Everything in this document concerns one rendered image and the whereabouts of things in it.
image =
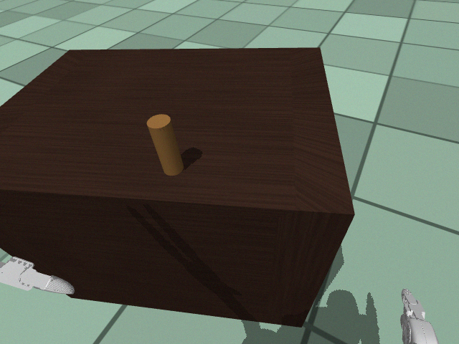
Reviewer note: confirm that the right robot hand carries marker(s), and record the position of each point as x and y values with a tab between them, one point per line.
416	330

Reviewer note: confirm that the can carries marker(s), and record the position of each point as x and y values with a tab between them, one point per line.
164	139

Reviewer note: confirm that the left robot hand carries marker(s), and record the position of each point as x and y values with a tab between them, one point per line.
19	273

